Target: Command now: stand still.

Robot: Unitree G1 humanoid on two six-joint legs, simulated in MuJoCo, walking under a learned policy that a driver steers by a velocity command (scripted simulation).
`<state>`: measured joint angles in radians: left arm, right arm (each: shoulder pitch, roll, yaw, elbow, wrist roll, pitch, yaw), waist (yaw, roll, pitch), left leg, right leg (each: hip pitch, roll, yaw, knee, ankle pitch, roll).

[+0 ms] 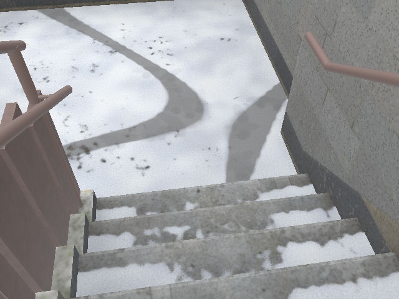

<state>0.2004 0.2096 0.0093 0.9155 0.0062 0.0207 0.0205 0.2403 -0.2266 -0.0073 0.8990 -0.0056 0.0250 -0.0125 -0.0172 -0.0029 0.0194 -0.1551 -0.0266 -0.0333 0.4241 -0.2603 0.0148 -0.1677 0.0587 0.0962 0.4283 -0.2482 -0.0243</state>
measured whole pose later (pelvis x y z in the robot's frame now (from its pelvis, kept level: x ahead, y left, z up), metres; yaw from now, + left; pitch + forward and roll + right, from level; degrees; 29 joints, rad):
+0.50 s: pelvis -0.01 -0.01 +0.00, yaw +0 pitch -2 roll +0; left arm 0.23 0.19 0.01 1.05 0.00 0.02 0.02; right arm 0.23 -0.19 -0.01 1.05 -0.01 0.02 -0.01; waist 0.00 0.00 0.03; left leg -0.13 0.00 -0.04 0.38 -0.22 -0.01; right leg -0.14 0.07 0.08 0.37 -0.20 -0.04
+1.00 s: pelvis +0.05 +0.01 -0.01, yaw +1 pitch +0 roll +0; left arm 0.31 0.23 0.05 1.07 0.04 0.00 0.01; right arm 0.45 -0.19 -0.04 1.12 -0.03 -0.03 -0.02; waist -0.03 -0.02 -0.04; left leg -0.11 -0.06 0.02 0.46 -0.35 0.08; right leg -0.41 0.04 0.02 0.88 -0.39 -0.08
